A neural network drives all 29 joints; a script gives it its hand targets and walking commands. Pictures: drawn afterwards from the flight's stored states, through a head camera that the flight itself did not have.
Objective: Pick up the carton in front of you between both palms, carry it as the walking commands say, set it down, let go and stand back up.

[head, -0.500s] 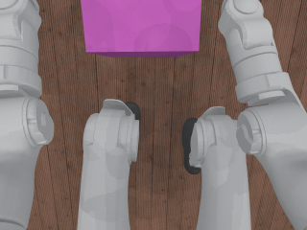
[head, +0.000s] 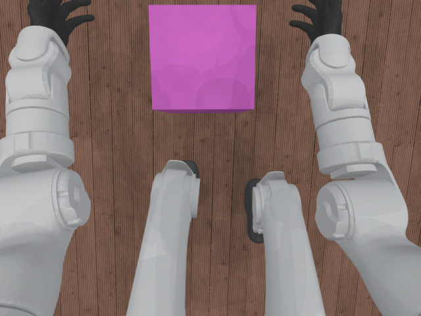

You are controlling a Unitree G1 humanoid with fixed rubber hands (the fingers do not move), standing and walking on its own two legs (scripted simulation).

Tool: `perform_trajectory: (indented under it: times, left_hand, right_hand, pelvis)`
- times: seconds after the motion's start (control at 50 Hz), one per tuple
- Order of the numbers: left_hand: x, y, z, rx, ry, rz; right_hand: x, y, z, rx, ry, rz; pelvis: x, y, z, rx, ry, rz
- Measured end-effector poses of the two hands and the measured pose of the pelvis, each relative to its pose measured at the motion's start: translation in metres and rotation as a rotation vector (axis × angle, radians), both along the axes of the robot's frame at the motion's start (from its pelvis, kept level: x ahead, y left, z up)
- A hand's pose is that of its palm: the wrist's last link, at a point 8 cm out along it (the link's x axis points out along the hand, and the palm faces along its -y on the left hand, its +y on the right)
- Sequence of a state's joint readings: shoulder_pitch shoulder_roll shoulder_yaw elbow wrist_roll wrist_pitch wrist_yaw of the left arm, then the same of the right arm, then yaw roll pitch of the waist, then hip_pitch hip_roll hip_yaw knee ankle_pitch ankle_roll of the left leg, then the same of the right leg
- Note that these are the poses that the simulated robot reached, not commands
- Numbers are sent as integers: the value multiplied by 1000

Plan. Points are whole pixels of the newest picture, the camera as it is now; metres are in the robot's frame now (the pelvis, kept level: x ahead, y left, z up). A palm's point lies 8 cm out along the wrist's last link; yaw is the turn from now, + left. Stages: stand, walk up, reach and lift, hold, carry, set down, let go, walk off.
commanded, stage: set down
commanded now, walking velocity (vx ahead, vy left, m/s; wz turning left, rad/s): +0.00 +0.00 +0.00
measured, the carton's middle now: (203, 70) +0.51 +0.09 -0.38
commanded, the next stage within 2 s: let go in 0.40 s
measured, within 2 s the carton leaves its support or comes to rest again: neither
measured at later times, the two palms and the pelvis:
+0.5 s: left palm out of the picture +0.49 +0.32 +0.03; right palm out of the picture +0.52 -0.09 +0.02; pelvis +0.03 +0.01 +0.14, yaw +2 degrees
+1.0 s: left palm out of the picture +0.34 +0.27 +0.15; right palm out of the picture +0.39 -0.17 +0.14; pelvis +0.10 +0.00 +0.24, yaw +5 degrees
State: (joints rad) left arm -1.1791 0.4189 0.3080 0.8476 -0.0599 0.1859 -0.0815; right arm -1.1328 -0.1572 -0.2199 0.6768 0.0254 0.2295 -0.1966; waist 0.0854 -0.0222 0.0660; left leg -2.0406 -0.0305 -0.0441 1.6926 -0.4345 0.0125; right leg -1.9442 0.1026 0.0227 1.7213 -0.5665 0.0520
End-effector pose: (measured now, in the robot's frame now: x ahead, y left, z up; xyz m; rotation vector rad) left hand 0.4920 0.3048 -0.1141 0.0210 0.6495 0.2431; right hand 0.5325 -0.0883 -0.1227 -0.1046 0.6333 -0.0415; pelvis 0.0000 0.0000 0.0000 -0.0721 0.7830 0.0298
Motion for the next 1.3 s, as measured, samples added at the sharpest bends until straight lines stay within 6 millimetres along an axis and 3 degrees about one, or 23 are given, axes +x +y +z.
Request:
perform_trajectory:
  times: [0.22, 0.4, 0.54, 0.68, 0.86, 0.98, 1.16, 1.3]
  left_hand:
    - [-3, 18, 78, -7, -1, 6]
    - [-1, 9, 124, -1, 6, -19]
    - [-12, 12, 151, 31, 47, -36]
    - [-59, 6, 173, 81, 137, -98]
    - [-110, -7, 228, 80, 139, -99]
    - [-143, -29, 255, 75, 152, -107]
    - [-205, -65, 293, 65, 179, -88]
    - [-226, -87, 312, 69, 163, -98]
  right_hand:
    - [4, 11, 75, 1, 29, 16]
    - [-3, 2, 123, 1, 25, 6]
    - [-16, -2, 146, -25, 56, 23]
    - [-63, -22, 170, -101, 117, 57]
    - [-108, -55, 224, -91, 141, 71]
    - [-137, -80, 254, -72, 140, 78]
    - [-198, -129, 290, -73, 171, 84]
    - [-220, -155, 312, -83, 153, 93]
  pelvis:
    - [14, 0, 61, 2, 3, 23]
    - [27, 7, 112, -1, -5, 27]
    - [37, 10, 145, 11, -26, 27]
    - [56, 14, 180, 21, -95, 31]
    - [82, 11, 217, 50, -235, 37]
    - [97, 3, 234, 70, -340, 42]
    - [118, -16, 258, 106, -551, 42]
    - [129, -29, 267, 124, -697, 46]
